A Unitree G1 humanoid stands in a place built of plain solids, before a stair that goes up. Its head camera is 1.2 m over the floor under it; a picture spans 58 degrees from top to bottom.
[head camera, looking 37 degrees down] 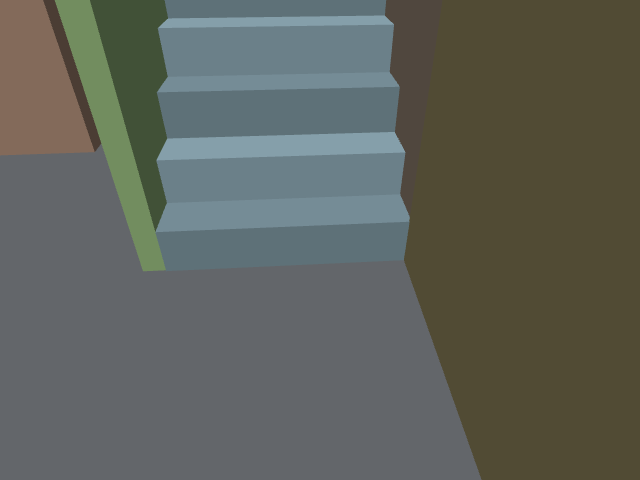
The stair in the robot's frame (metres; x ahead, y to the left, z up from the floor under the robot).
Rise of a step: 0.20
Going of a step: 0.21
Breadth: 1.02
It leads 4 degrees to the left of straight ahead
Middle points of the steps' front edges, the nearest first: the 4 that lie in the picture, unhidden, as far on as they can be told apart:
1.41 0.14 0.20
1.62 0.15 0.41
1.84 0.17 0.61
2.05 0.18 0.81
